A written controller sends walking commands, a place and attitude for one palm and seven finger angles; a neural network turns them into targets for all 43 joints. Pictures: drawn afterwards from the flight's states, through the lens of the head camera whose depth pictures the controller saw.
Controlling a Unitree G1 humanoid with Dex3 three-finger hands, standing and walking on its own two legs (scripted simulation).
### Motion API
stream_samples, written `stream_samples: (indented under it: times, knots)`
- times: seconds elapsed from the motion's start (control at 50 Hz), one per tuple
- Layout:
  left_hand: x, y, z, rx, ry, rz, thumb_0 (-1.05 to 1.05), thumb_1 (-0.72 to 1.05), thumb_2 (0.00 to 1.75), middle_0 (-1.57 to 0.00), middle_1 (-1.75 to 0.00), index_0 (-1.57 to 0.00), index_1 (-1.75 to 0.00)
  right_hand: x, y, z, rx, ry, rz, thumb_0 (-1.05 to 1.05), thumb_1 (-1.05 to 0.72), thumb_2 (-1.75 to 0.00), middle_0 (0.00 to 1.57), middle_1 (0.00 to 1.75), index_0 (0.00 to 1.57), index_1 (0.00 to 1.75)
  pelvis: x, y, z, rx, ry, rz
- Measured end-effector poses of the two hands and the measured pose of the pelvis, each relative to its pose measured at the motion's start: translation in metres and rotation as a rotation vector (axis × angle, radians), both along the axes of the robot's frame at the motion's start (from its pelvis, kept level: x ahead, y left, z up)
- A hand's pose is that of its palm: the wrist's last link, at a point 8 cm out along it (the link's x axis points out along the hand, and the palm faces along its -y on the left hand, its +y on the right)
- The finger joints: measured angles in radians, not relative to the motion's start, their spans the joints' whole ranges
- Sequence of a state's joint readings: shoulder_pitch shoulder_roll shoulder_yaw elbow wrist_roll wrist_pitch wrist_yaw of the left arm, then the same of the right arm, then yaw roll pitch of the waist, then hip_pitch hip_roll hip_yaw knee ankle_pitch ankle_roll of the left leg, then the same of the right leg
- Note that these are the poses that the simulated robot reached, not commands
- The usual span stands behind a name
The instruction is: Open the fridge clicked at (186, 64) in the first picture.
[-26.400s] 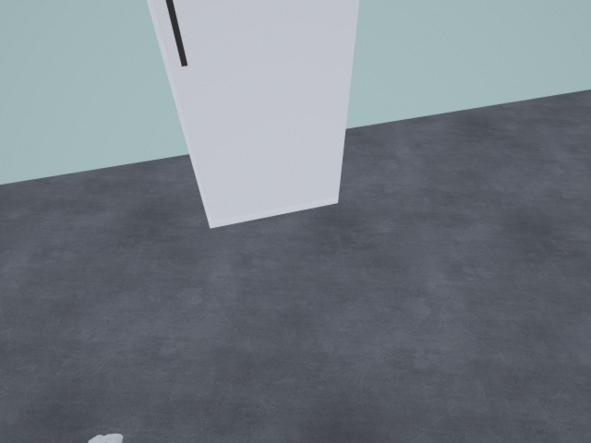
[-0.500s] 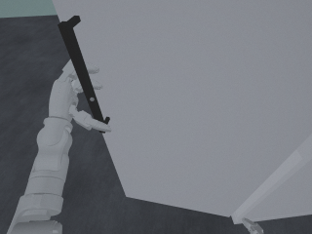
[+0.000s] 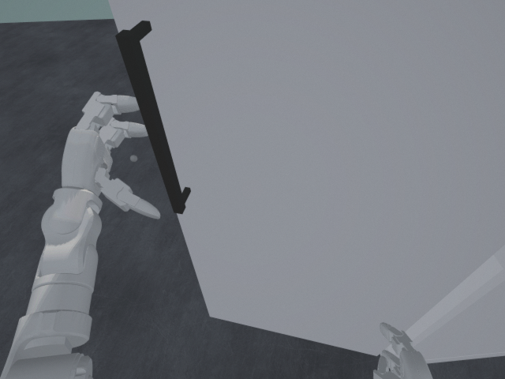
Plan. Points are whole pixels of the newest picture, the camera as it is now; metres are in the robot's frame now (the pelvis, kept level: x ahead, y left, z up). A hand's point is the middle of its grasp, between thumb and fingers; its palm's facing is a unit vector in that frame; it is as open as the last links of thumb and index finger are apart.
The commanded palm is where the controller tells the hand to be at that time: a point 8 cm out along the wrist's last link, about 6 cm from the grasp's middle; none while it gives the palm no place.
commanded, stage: slip the hand off the handle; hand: left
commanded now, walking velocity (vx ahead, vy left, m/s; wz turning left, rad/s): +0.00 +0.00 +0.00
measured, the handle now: (165, 137) +0.41 +0.16 +0.19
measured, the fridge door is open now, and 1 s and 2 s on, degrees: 72 72 72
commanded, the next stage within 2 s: draw the hand back to the body in 0.98 s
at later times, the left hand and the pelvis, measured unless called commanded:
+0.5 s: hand (105, 169) +0.34 +0.23 +0.18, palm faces +0.02 -0.98 -0.18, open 14.7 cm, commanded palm +0.31 +0.27 +0.19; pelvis +0.02 +0.03 +0.00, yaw +0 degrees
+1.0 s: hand (80, 222) +0.25 +0.22 +0.18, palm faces +0.07 -0.97 -0.21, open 14.7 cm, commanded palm +0.22 +0.27 +0.19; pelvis +0.01 +0.01 +0.00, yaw +1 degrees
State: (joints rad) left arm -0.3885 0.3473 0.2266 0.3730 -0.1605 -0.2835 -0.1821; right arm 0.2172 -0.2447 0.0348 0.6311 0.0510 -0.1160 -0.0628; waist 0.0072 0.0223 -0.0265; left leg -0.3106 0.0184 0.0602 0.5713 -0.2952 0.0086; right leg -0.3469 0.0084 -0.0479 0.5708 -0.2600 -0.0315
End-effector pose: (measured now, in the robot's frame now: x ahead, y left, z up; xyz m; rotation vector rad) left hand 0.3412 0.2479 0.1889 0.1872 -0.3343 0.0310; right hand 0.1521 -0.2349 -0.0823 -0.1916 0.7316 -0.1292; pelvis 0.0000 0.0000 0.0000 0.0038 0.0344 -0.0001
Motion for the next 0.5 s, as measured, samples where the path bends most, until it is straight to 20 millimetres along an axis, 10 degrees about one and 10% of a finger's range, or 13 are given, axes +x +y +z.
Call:
stream_samples:
  times: [0.34, 0.5]
  knots:
    - [0.009, 0.035, -0.002, -0.003, 0.01, -0.023, -0.02, -0.55, 0.19, -0.26, -1.16, -0.26, -1.15, -0.016, 0.014, -0.007, -0.034, 0.079, -0.04, 0.01, -0.91, -0.9, 0.2, 0.3, 0.2, 0.3, 0.012, 0.023, -0.001, -0.011, 0.016, -0.006]
    - [-0.018, 0.036, -0.005, -0.002, -0.009, -0.039, -0.02, -0.55, 0.19, -0.26, -1.15, -0.26, -1.15, -0.002, 0.023, -0.002, -0.022, 0.038, -0.011, 0.01, -0.91, -0.9, 0.2, 0.3, 0.2, 0.3, 0.018, 0.029, -0.001, -0.014, 0.01, -0.008]
